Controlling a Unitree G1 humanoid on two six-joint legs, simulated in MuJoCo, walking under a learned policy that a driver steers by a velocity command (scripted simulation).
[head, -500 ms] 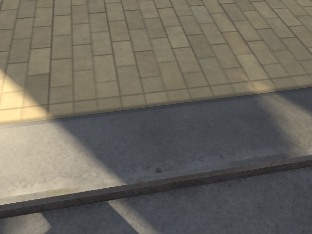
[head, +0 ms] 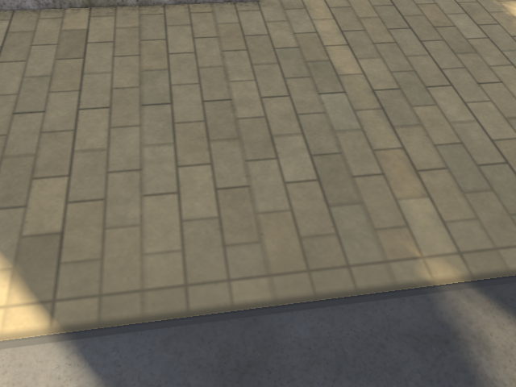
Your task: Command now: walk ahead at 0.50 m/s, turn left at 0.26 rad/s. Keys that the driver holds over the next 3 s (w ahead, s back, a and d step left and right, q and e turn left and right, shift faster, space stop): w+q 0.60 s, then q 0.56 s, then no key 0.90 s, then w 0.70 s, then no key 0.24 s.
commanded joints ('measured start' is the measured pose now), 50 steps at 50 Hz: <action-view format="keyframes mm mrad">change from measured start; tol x32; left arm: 1 148 -88 -9 122 33 -44 -2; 15 477 77 4 200 -2 -97 45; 41 -205 64 -36 -350 13 3 3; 50 57 151 7 -326 0 -9 41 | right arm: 1 -68 62 22 -164 6 9 -11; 16 -543 82 86 -390 9 117 3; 21 -96 -98 17 -282 7 119 4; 50 94 -248 -46 -242 5 96 -43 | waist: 1 -29 72 59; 50 -16 -146 -357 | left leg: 1 -442 18 -63 441 -2 52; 13 -866 19 128 255 -152 41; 19 -176 -95 409 -398 -467 102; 24 328 225 -848 -1312 -680 281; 30 -71 32 -191 -1187 -113 113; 35 229 27 -156 -1208 651 28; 44 439 31 -251 -1038 803 -47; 46 379 -11 -257 -814 664 -79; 48 -18 -190 -77 -287 -702 -110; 50 -77 -97 -33 -92 -481 -128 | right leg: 1 209 -293 547 -611 -7 -55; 15 573 -247 69 -922 580 28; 19 702 -336 -17 -572 1905 17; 21 611 -330 0 -79 1648 24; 23 -36 29 239 735 251 120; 29 -323 -104 329 880 181 75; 45 243 28 255 -474 374 97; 48 879 -542 673 -348 1527 -110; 50 679 -509 768 -519 965 -203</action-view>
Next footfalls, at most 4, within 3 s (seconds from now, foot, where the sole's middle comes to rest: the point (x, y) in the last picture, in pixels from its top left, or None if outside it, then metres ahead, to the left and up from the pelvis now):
0.40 left None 0.41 0.10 -0.56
0.94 right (216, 263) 0.75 0.10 -0.56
1.40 left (173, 337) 0.55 0.19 -0.56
1.66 right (243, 277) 0.71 0.03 -0.56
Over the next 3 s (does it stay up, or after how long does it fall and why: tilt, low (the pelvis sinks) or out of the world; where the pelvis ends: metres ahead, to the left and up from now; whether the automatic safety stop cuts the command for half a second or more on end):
stays up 0.88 0.25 0.22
